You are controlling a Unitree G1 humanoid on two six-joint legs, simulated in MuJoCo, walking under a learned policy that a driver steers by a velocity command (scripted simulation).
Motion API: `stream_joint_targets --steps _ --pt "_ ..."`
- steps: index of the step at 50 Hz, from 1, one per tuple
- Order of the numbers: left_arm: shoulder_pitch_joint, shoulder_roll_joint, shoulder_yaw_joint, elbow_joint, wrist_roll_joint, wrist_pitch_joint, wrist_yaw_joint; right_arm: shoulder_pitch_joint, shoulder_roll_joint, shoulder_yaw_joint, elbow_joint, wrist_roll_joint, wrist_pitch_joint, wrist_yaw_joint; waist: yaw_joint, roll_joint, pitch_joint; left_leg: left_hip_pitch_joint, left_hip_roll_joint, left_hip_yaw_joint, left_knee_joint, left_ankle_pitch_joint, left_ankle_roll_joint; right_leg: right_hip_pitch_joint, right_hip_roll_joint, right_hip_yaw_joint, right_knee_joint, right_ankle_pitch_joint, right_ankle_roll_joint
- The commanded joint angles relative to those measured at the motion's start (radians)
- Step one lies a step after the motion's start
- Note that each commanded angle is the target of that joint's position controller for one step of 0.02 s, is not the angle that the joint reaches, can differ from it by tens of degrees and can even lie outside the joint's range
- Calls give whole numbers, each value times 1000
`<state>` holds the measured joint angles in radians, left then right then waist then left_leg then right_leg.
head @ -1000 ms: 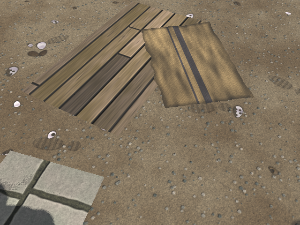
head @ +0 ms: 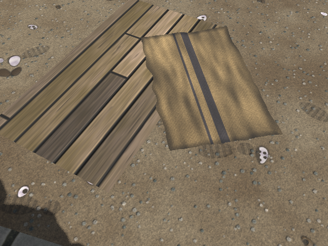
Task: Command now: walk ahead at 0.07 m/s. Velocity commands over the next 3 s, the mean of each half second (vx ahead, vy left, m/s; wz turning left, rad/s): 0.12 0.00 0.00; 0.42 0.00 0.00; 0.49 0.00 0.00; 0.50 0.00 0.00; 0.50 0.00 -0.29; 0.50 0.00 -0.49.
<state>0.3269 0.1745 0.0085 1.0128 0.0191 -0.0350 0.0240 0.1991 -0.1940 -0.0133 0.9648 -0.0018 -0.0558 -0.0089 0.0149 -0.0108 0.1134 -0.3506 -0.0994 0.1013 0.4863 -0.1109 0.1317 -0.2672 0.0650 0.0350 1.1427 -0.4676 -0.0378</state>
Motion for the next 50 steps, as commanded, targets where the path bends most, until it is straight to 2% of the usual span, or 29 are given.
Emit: stream_joint_targets --steps 1,3,5,8,12,13,14,15,16,17,18,19,20,21,23,25,27,29,30,31,32,33,34,35,38,41,44,47,50 --pt "132 67 16 10 21 39 -10 49 -55 1 -14 -5 0 -14 28 37 -119 47 313 -290 -247 375 134 17 -63 12 -68 35 15" --pt "136 28 5 28 9 59 0 74 -71 1 9 -19 -1 -12 34 57 -121 18 276 -245 -251 293 98 63 -56 -15 -211 15 23" --pt "101 33 5 33 7 74 12 97 -98 -3 21 -23 5 -12 15 82 -124 22 272 -260 -273 77 88 58 -51 -28 -320 3 22" --pt "58 46 5 40 5 82 13 96 -117 -11 29 -15 27 -13 -1 117 -104 -15 269 -300 -322 -269 68 67 -52 -42 -411 58 16" --pt "89 18 -5 79 6 69 12 82 -104 -10 38 -1 53 -21 13 76 -55 -100 264 -313 -320 -436 18 167 -50 -62 -615 153 -9" --pt "92 21 -8 80 11 61 14 101 -94 -9 47 -1 56 -22 11 52 -31 -111 255 -313 -313 -463 -14 176 -72 -26 -706 172 -20" --pt "130 40 -9 85 21 49 16 127 -91 -12 53 5 57 -19 6 27 -39 -104 225 -301 -272 -495 -39 175 -120 39 -764 67 -38" --pt "120 89 3 85 10 43 14 121 -74 -12 42 19 63 -16 -10 -79 5 -108 133 -206 -202 -500 -54 55 -155 135 -833 -195 -77" --pt "148 104 10 88 -2 35 11 65 -76 -14 24 11 61 -9 19 -145 34 -114 71 -125 -28 -425 -59 7 -230 259 -955 -358 -116" --pt "137 133 23 90 -3 25 12 47 -40 -8 14 -6 55 2 20 -240 48 -116 28 -54 171 -287 -66 -6 -334 386 -1062 -378 -151" --pt "105 134 31 81 0 20 15 60 -54 -13 20 -21 50 10 2 -207 58 -147 53 -64 296 -254 -68 -7 -370 400 -1107 -309 -168" --pt "86 136 37 73 0 14 16 77 -75 -24 25 -31 44 18 -24 -141 43 -181 69 -79 361 -257 -70 25 -354 366 -1098 -226 -165" --pt "86 131 39 72 0 5 14 90 -72 -27 32 -39 35 26 -33 -98 20 -204 82 -83 391 -245 -73 74 -330 321 -1073 -146 -163" --pt "99 120 40 76 -1 -3 11 86 -63 -27 34 -39 26 31 -32 -80 6 -212 89 -74 388 -236 -77 105 -309 278 -1051 -92 -159" --pt "125 107 42 87 0 -14 8 23 -48 -26 9 -28 12 33 -12 -103 3 -194 94 -50 307 -233 -87 124 -278 221 -1027 -40 -148" --pt "156 118 48 94 6 -20 10 -35 -36 -23 -20 -22 6 32 13 -123 0 -158 93 -34 213 -254 -88 130 -280 207 -1007 -11 -160" --pt "163 140 56 93 8 -22 6 -39 -35 -23 -32 -17 2 29 14 -130 -7 -71 87 -14 111 -288 -77 99 -289 200 -974 -10 -172" --pt "135 147 63 84 -2 -19 0 61 -28 -26 1 -12 -4 24 -33 -94 -13 149 55 22 -37 -189 -66 -25 -261 163 -897 -31 -156" --pt "128 131 61 77 0 -22 -2 156 -46 -35 34 -11 -10 18 -67 -58 -37 312 58 -5 -68 -193 -61 -124 -229 133 -817 -35 -136" --pt "92 87 49 56 4 -30 -7 288 -98 -50 65 -17 -22 7 -125 57 -77 479 191 -181 -155 -308 -45 -248 -161 46 -615 -8 -101" --pt "54 -3 26 1 -10 -41 -21 417 -221 -78 85 -17 -23 0 -161 325 -121 603 438 -589 -339 -620 43 -466 -34 -121 -291 -38 -50" --pt "-23 98 50 -27 22 -41 -29 420 -194 -73 101 -20 -14 0 -147 220 -35 490 506 -698 -368 -662 104 -545 -73 -71 -116 -50 -67" --pt "-60 102 55 -37 26 -42 -42 319 -149 -59 70 -24 -16 6 -93 115 24 401 465 -627 -360 -598 100 -549 -123 -28 -57 49 -76" --pt "-48 78 50 -28 18 -47 -52 252 -124 -52 49 -22 -24 12 -57 79 30 348 418 -536 -371 -476 82 -514 -143 -18 -60 134 -70" --pt "-37 69 54 -15 21 -37 -63 237 -76 -34 50 -14 -47 5 -17 71 -7 335 326 -334 -379 -120 49 -445 -151 -53 -101 252 -34" --pt "-123 56 53 -50 18 -22 -64 316 -66 -24 89 -12 -55 -1 -19 84 -9 362 304 -242 -348 163 55 -483 -141 -87 -149 304 -10" --pt "-274 36 40 -110 11 -18 -65 332 -61 -16 97 -14 -56 -3 -36 89 18 319 281 -183 -347 274 57 -450 -122 -118 -316 372 1" --pt "-366 37 31 -148 0 -16 -65 351 -77 -16 107 -14 -60 -6 -51 106 28 306 280 -154 -348 340 53 -344 -92 -147 -476 423 -16" --pt "-364 65 38 -162 -1 -19 -55 345 -95 -20 118 -16 -60 -11 -27 99 19 368 313 -141 -291 518 46 -254 -69 -153 -547 396 -63"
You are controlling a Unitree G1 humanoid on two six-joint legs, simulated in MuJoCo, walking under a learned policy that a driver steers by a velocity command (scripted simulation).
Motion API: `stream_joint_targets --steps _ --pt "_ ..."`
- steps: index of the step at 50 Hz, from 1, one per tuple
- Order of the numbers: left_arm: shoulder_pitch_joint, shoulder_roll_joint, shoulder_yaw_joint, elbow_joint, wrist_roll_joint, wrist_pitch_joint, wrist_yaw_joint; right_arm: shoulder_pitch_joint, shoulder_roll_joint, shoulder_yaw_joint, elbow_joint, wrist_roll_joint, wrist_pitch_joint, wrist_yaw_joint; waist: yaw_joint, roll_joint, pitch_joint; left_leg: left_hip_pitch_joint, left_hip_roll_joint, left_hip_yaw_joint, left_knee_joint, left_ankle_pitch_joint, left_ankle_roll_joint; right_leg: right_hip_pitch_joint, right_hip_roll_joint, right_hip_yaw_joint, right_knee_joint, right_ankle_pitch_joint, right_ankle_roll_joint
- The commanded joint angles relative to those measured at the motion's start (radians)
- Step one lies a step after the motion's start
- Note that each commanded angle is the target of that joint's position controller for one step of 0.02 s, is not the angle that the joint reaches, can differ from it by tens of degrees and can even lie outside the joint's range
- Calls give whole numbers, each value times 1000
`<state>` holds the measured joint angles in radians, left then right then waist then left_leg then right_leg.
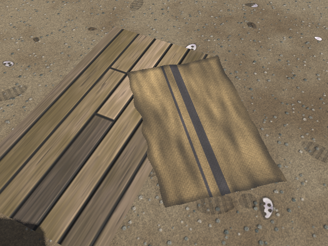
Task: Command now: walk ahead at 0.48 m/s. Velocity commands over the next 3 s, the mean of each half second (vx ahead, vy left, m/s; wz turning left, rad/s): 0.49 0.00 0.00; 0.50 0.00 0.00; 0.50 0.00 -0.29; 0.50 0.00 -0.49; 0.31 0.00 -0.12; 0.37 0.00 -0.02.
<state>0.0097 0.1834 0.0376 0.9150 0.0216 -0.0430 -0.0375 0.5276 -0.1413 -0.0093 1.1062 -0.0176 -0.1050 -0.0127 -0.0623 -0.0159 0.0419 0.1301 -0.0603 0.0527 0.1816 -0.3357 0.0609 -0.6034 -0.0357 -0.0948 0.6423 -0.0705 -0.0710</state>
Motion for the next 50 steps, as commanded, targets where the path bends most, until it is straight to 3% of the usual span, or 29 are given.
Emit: stream_joint_targets --steps 1,2,3,4,5,6,7,8,9,11,13,16,22,27,29,30,31,32,33,34,35,36,37,39,41,43,46,50 --pt "1 70 16 -53 -3 -15 13 3 -158 -27 -23 -2 -11 -9 75 105 62 -87 276 -78 84 885 106 147 54 -28 -59 -33 -48" --pt "94 88 26 -25 -3 -21 20 -7 -170 -31 -21 -4 -8 -10 115 104 10 -69 270 -64 203 1001 94 249 82 -32 -78 -62 -67" --pt "250 107 40 28 0 -29 29 -19 -177 -33 -21 -2 -3 -10 179 80 -69 -100 242 -37 389 1011 78 426 107 -43 -141 -43 -88" --pt "406 161 60 70 20 -38 40 -18 -165 -29 -34 2 -1 -6 232 49 -157 -271 207 -21 631 781 66 666 -2 74 -153 -112 -123" --pt "509 262 84 74 42 -39 44 61 -62 -10 -63 28 1 5 201 -140 -298 -566 70 33 1027 172 29 917 -311 525 -210 -287 -222" --pt "455 252 83 70 8 -25 31 72 -111 -32 -54 24 5 10 178 -142 -332 -714 -11 -78 1210 -159 37 901 -382 835 -385 -355 -289" --pt "329 203 69 53 -11 -23 28 -35 -143 -42 -87 10 9 10 127 -67 -158 -788 69 -104 1214 -60 49 756 -340 677 -410 -432 -249" --pt "252 135 51 37 -16 -31 23 -112 -136 -40 -108 2 4 15 112 -10 -60 -772 106 -98 1154 22 48 601 -299 549 -450 -359 -219" --pt "222 100 40 41 -11 -39 24 -129 -114 -41 -108 -2 8 17 74 8 -14 -720 137 -98 1089 58 45 500 -251 453 -474 -259 -182" --pt "253 54 23 72 -9 -54 33 -92 -76 -38 -97 -24 35 27 27 -9 1 -626 160 -93 1010 70 25 395 -191 322 -494 -101 -149" --pt "312 75 23 95 -7 -67 36 -117 -71 -40 -111 -24 52 33 18 -15 8 -641 164 -71 965 93 10 385 -171 261 -505 1 -154" --pt "367 102 23 107 -9 -69 36 -261 -92 -44 -165 -22 65 38 35 -22 50 -752 185 -46 848 199 -15 412 -153 215 -547 2 -153" --pt "485 100 13 130 -10 -68 40 -497 -83 -32 -241 -4 61 44 100 -34 69 -781 154 6 541 355 -33 539 -134 151 -538 156 -128" --pt "547 113 14 159 5 -62 54 -603 -100 -35 -287 -4 50 43 125 -44 84 -795 121 23 423 278 3 713 -185 147 -467 312 -139" --pt "522 126 18 160 8 -60 60 -570 -110 -40 -286 -4 41 39 94 -52 69 -710 90 37 374 202 35 737 -194 127 -394 480 -123" --pt "504 136 21 159 9 -59 61 -503 -121 -48 -267 -4 36 33 62 -61 33 -604 56 53 353 165 53 730 -188 113 -314 627 -109" --pt "487 144 23 159 6 -56 59 -368 -136 -60 -222 -7 28 25 3 -50 -34 -442 21 70 301 178 75 708 -165 89 -163 710 -93" --pt "473 135 18 150 -1 -55 57 -186 -176 -78 -164 -22 18 14 -66 -23 -135 -186 60 23 279 204 108 577 -125 59 47 592 -72" --pt "502 67 0 108 -33 -57 47 -23 -279 -105 -141 -48 12 3 -94 127 -283 122 338 -331 251 76 194 274 -32 0 398 187 -31" --pt "557 74 12 113 -42 -58 41 -26 -303 -114 -135 -27 27 15 -57 245 -371 221 495 -734 109 81 288 53 120 61 669 -444 -18" --pt "471 125 27 100 -22 -52 44 -144 -263 -103 -151 -3 35 20 -16 110 -229 103 445 -614 93 43 255 -33 44 147 712 -369 -32" --pt "392 108 24 77 -15 -57 39 -229 -197 -85 -166 3 29 24 4 57 -111 -45 410 -481 62 83 229 -41 7 145 672 -285 -32" --pt "366 84 23 74 -12 -56 36 -270 -151 -71 -165 -1 23 24 38 33 -44 -158 360 -383 25 152 187 -5 -29 139 602 -234 -31" --pt "389 54 21 81 16 -28 26 -257 -99 -53 -136 2 9 17 86 62 -14 -270 293 -261 -8 253 142 80 -55 132 522 -203 -12" --pt "379 44 22 72 20 -10 16 -199 -119 -53 -111 5 -5 13 99 65 -11 -284 274 -212 -22 355 146 78 -55 110 489 -181 5" --pt "300 50 22 42 19 1 11 -164 -147 -57 -98 7 -9 12 97 66 15 -282 262 -174 -50 372 149 14 -70 92 433 -120 22" --pt "157 61 20 -10 12 4 7 -110 -141 -50 -87 7 -6 13 68 68 50 -250 241 -137 -72 415 142 -62 -81 68 293 -16 44" --pt "15 46 5 -57 0 -1 6 -40 -144 -44 -69 6 -7 11 29 78 61 -191 229 -95 -67 501 126 -32 -51 28 82 77 44"
Over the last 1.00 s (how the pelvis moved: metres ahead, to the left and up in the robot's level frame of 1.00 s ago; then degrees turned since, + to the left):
0.25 0.02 0.01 1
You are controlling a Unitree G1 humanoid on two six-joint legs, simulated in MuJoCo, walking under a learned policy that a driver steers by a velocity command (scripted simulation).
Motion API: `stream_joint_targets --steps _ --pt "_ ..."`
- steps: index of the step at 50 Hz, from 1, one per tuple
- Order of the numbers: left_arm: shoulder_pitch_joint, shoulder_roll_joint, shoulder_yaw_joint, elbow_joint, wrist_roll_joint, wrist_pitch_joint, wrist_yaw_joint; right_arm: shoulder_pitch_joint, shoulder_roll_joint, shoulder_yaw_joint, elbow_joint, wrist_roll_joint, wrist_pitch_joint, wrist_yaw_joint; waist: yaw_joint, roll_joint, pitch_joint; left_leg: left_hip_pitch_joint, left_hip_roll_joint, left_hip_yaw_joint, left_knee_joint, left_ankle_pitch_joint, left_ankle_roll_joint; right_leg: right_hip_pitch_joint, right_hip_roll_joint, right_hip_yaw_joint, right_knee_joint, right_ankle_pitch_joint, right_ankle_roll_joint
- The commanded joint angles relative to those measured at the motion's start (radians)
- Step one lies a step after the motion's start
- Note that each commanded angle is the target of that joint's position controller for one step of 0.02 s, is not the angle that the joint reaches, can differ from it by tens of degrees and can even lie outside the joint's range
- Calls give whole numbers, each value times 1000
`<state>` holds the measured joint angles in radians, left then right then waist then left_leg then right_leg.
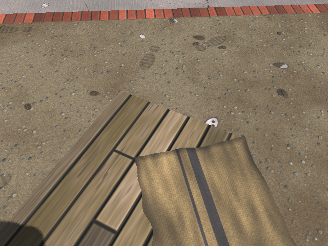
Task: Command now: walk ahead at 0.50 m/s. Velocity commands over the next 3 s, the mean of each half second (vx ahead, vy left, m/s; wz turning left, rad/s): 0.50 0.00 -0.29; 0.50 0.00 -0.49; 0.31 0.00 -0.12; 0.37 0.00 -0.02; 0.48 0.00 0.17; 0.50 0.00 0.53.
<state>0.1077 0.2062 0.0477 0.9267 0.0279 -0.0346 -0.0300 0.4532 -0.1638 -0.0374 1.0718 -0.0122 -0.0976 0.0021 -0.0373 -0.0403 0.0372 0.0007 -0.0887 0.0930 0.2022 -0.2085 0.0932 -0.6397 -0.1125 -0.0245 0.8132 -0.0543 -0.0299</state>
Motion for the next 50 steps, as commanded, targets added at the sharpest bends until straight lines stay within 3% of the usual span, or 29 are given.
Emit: stream_joint_targets --steps 1,5,7,9,10,11,12,13,14,15,16,18,21,24,27,32,35,37,38,39,40,41,42,43,44,46,50 --pt "-110 24 -6 -77 -7 -10 -1 54 -124 -16 -28 0 -14 -6 -5 105 67 -32 263 -132 -82 388 95 6 34 -49 -123 66 -2" --pt "-167 41 -5 -107 -8 -20 1 82 -137 -20 -8 -13 -8 -19 -10 111 80 107 312 -106 -35 480 99 2 57 -59 -214 -2 -47" --pt "-125 49 2 -100 -7 -27 4 59 -146 -24 -6 -18 -7 -27 22 114 59 132 322 -60 47 678 78 98 97 -79 -251 -77 -87" --pt "70 71 21 -37 -3 -36 14 34 -164 -30 -6 -19 1 -30 107 109 -44 123 305 -5 302 892 50 328 173 -113 -307 -108 -135" --pt "232 105 39 16 10 -44 21 25 -161 -27 -17 -15 4 -30 168 87 -129 2 277 27 512 782 28 551 148 -62 -331 -92 -171" --pt "385 204 67 37 29 -46 29 43 -114 -14 -60 7 3 -23 198 -49 -253 -278 202 73 862 398 -9 828 -100 284 -350 -162 -263" --pt "376 240 78 44 3 -27 22 84 -109 -22 -74 20 -6 -5 146 -210 -328 -568 5 -11 1162 -299 -37 969 -271 769 -529 -170 -391" --pt "257 217 72 23 -18 -19 16 -24 -152 -31 -104 -2 -8 -3 109 -63 -203 -687 89 -126 1191 -224 -20 881 -222 666 -546 -227 -354" --pt "185 166 59 6 -21 -20 16 -116 -151 -30 -134 -2 -19 2 98 0 -96 -698 130 -126 1143 -131 -20 741 -194 535 -566 -175 -325" --pt "151 122 48 6 -17 -24 17 -136 -138 -29 -140 -3 -23 2 60 59 -30 -650 163 -129 1056 -82 -26 620 -147 451 -593 -70 -285" --pt "146 100 40 12 -22 -31 22 -145 -133 -31 -153 -18 -10 0 30 56 -10 -597 182 -134 993 -72 -41 541 -103 388 -602 18 -258" --pt "170 101 36 19 -27 -46 28 -129 -109 -27 -161 -35 23 4 3 31 -25 -534 184 -125 926 -75 -71 482 -58 322 -610 107 -246" --pt "228 146 45 22 -29 -50 32 -217 -111 -26 -207 -35 48 9 13 15 -1 -583 186 -100 818 -13 -112 448 -27 294 -642 98 -249" --pt "297 143 44 21 -28 -44 29 -369 -125 -26 -268 -28 54 11 61 1 29 -662 185 -93 676 105 -140 481 -12 310 -657 92 -222" --pt "356 149 45 18 -27 -40 30 -460 -127 -22 -308 -24 54 16 99 -11 16 -692 166 -99 582 186 -142 559 -4 320 -626 154 -196" --pt "419 162 48 8 -12 -32 42 -598 -133 -7 -383 -15 43 22 142 -30 22 -706 121 -99 454 166 -128 679 -15 362 -543 282 -200" --pt "377 190 57 -16 -8 -31 54 -554 -160 -9 -398 -8 28 20 100 -51 12 -558 96 -112 345 113 -99 669 -24 391 -476 359 -165" --pt "315 214 64 -38 -11 -37 45 -355 -203 -27 -344 -5 13 4 8 -32 -76 -249 48 -89 263 77 -62 590 25 367 -298 512 -119" --pt "297 200 61 -51 -21 -46 34 -209 -247 -42 -316 -18 -1 -11 -61 24 -173 -18 129 -156 234 76 -26 486 88 323 -93 418 -95" --pt "329 117 41 -93 -49 -53 30 -66 -334 -61 -320 -46 -2 -29 -89 164 -342 247 406 -446 216 -97 30 292 170 224 205 34 -69" --pt "432 103 38 -112 -56 -44 34 -113 -374 -71 -321 -48 15 -22 -4 357 -386 313 561 -844 95 -103 124 66 258 144 382 -526 -61" --pt "399 163 45 -80 -19 -25 41 -182 -269 -56 -335 -31 26 -17 22 185 -241 172 522 -786 91 -231 118 5 159 148 461 -431 -69" --pt "325 153 44 -83 -5 -22 29 -236 -185 -35 -340 -21 26 -13 20 80 -111 23 458 -620 62 -195 99 18 129 137 428 -335 -63" --pt "290 127 39 -91 -2 -20 19 -256 -158 -25 -333 -25 23 -9 32 70 -58 -63 404 -494 32 -93 79 43 105 132 384 -289 -56" --pt "276 118 38 -98 10 -13 10 -239 -152 -21 -316 -23 16 -10 40 111 -35 -110 369 -412 15 5 68 63 91 127 353 -276 -48" --pt "280 103 34 -101 14 4 -2 -198 -157 -21 -283 -14 -5 -2 57 146 -39 -144 336 -317 1 181 69 93 95 120 327 -262 -38" --pt "159 98 23 -145 16 9 -15 -134 -177 -26 -241 -4 -26 9 52 128 -19 -110 331 -218 -51 267 95 -9 86 118 226 -162 -18"
Over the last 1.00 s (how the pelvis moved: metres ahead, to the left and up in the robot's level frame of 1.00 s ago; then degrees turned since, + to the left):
0.55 0.03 0.01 0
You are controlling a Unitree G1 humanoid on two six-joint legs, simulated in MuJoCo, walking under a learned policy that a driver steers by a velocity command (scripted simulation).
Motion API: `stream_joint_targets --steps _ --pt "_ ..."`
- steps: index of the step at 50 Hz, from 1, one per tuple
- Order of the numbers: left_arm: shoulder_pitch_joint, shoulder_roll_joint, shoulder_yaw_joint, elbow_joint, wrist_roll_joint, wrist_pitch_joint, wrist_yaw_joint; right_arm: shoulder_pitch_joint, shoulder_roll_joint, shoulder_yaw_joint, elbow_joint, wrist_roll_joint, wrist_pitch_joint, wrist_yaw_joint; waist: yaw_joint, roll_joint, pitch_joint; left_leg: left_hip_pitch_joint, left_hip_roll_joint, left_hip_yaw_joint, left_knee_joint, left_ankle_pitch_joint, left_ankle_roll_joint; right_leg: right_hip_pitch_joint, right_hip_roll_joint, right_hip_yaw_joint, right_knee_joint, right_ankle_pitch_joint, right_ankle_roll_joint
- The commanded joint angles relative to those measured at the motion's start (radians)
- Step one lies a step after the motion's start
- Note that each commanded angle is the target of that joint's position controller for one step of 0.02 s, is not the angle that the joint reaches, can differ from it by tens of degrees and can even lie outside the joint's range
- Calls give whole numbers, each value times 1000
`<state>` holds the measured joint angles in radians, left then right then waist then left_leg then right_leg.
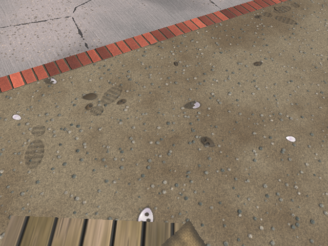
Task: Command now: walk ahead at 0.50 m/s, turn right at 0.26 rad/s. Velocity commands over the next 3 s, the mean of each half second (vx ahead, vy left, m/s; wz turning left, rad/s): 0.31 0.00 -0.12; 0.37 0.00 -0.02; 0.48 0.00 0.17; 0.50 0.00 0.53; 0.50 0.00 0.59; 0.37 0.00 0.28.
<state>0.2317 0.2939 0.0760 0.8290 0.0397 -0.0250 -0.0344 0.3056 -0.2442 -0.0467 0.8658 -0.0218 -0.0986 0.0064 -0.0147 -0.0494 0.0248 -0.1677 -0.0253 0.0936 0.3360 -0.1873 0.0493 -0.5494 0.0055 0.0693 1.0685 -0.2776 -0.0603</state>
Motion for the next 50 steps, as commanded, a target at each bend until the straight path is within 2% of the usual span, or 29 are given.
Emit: stream_joint_targets --steps 1,6,8,10,11,12,13,14,15,16,17,18,19,20,23,24,26,28,32,34,35,36,37,38,39,41,42,44,50 --pt "-10 9 -9 -63 4 -2 -13 26 -95 -16 -27 6 -23 5 23 134 6 62 258 -193 -196 252 137 -117 -38 12 -81 96 20" --pt "-204 -21 -44 -122 -3 -14 -26 95 -119 -18 14 12 -12 8 -17 141 28 50 220 -93 -200 325 114 0 -53 -115 -384 224 28" --pt "-229 -19 -49 -128 -4 -20 -18 134 -126 -18 38 9 -5 6 -25 140 38 100 236 -86 -143 493 104 37 -35 -136 -452 205 16" --pt "-197 -12 -49 -113 0 -32 -4 148 -134 -18 58 9 5 1 -11 155 17 156 241 -78 -48 686 83 101 -4 -142 -506 178 -7" --pt "-134 -3 -45 -88 5 -39 3 143 -138 -18 64 13 10 -3 15 159 -12 173 229 -72 30 761 67 178 20 -145 -560 188 -23" --pt "-17 12 -38 -42 16 -52 11 138 -131 -14 68 22 17 -6 68 128 -70 152 191 -44 171 753 41 333 36 -149 -653 283 -43" --pt "94 64 -25 -8 34 -64 21 147 -105 -4 52 29 15 -10 100 84 -162 24 152 -23 332 522 12 553 -76 -61 -627 520 -65" --pt "196 146 -7 -1 44 -64 30 220 -16 18 18 40 15 -13 94 -122 -324 -219 61 23 643 -158 -18 856 -395 223 -516 1036 -173" --pt "208 157 5 7 -28 -46 34 279 -55 5 53 55 37 -25 97 -168 -448 -281 -23 -70 851 -458 -28 870 -471 374 -562 1202 -300" --pt "133 103 -8 -5 -48 -40 35 212 -92 -7 50 36 52 -28 71 -49 -333 -310 24 -139 866 -414 -28 749 -405 256 -609 1128 -275" --pt "45 41 -29 -11 -42 -42 39 144 -60 0 37 25 55 -24 46 -51 -201 -341 46 -136 823 -369 -28 630 -355 186 -660 1029 -238" --pt "-3 -5 -45 -6 -37 -43 43 121 -46 2 42 15 63 -23 14 -28 -113 -312 74 -138 755 -319 -36 514 -304 128 -710 950 -195" --pt "-35 -20 -51 -3 -38 -42 50 126 -40 1 47 3 76 -19 -17 -36 -82 -249 87 -133 692 -278 -46 424 -266 79 -747 882 -166" --pt "-46 -24 -56 2 -31 -44 52 152 -26 3 67 -6 90 -16 -34 -32 -88 -170 77 -117 663 -241 -52 362 -242 40 -761 881 -150" --pt "-48 -1 -55 25 -23 -56 49 160 5 10 86 -2 115 -17 -60 -40 -117 -75 63 -95 532 -194 -61 300 -215 -14 -781 804 -152" --pt "-25 22 -45 38 -23 -53 45 137 -1 10 82 -7 118 -19 -46 -58 -118 -82 59 -78 495 -190 -57 301 -209 -1 -805 618 -153" --pt "23 62 -25 58 -24 -33 38 65 -33 4 68 -17 121 -16 -4 -82 -86 -133 65 -58 472 -185 -40 285 -215 71 -895 62 -163" --pt "37 70 -15 68 -24 -15 37 -13 -49 -1 39 -17 114 -5 12 -90 -17 -190 70 -52 434 -184 -28 261 -239 153 -972 -235 -166" --pt "58 76 0 92 -29 -13 37 -14 -22 3 46 -10 84 1 6 -18 1 -132 58 -35 308 -197 4 265 -256 170 -973 -266 -172" --pt "27 77 5 94 -39 -9 36 59 -4 4 77 -7 70 -4 -38 -4 8 18 29 0 143 -133 30 195 -221 129 -928 -317 -149" --pt "12 59 3 91 -40 -7 37 117 -12 1 103 -6 64 -9 -61 19 17 119 17 -8 63 -148 45 124 -181 100 -866 -361 -123" --pt "-33 10 -8 68 -36 -8 36 196 -52 -7 127 -12 54 -18 -89 112 39 220 118 -155 -57 -279 75 -7 -116 25 -702 -341 -84" --pt "-58 -81 -32 32 -40 -17 28 255 -125 -21 132 -8 48 -26 -94 303 22 304 350 -498 -239 -548 129 -158 15 -130 -402 -272 -27" --pt "-87 -17 -18 20 -11 -18 26 215 -170 -37 133 -3 51 -28 -77 260 141 177 442 -648 -318 -643 186 -255 25 -111 -285 -182 -25" --pt "-81 25 -6 24 -5 -20 15 137 -128 -28 117 1 49 -26 -23 175 166 115 397 -583 -309 -584 178 -226 -28 -52 -235 -86 -21" --pt "-25 30 0 60 -9 -25 0 67 -94 -22 98 12 34 -17 24 152 110 137 298 -413 -303 -363 119 -173 -41 -59 -207 14 4" --pt "-23 26 1 71 -1 -23 -4 78 -84 -20 102 14 24 -18 23 142 86 149 268 -345 -291 -258 113 -160 -44 -80 -176 55 17" --pt "-55 -4 -4 64 0 -19 -6 132 -66 -15 128 14 10 -16 11 130 65 171 244 -273 -270 -106 116 -171 -56 -97 -156 111 34" --pt "-256 -37 -22 -4 -9 -14 -6 216 -64 -13 163 3 2 -16 -46 153 101 173 226 -178 -233 177 138 -147 -65 -143 -344 192 62"
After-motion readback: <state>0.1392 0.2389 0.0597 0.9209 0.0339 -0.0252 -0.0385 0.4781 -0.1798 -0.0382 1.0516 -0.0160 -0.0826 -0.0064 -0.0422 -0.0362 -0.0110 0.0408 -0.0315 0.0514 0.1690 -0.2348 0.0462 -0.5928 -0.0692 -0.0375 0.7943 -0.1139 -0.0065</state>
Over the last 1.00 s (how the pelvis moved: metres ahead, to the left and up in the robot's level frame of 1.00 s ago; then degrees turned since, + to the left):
0.55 -0.08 0.00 -26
